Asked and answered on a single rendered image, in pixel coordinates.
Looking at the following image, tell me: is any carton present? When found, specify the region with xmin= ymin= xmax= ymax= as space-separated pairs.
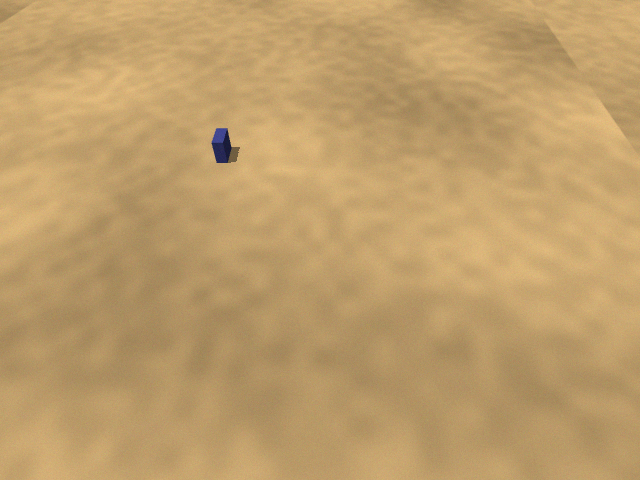
xmin=212 ymin=128 xmax=232 ymax=163

